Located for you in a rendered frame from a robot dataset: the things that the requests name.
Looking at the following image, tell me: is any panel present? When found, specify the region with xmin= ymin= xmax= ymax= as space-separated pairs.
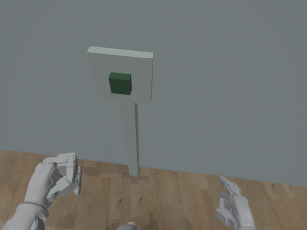
xmin=87 ymin=46 xmax=154 ymax=177

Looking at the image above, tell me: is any button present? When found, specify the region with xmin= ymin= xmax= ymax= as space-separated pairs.
xmin=109 ymin=72 xmax=132 ymax=95

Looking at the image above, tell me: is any robot right hand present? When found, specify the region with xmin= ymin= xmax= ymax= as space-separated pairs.
xmin=216 ymin=176 xmax=256 ymax=230

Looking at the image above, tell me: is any robot left hand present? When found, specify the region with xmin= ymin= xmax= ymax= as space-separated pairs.
xmin=24 ymin=152 xmax=82 ymax=209

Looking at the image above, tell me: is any left robot forearm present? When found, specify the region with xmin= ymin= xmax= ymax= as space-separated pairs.
xmin=2 ymin=202 xmax=49 ymax=230

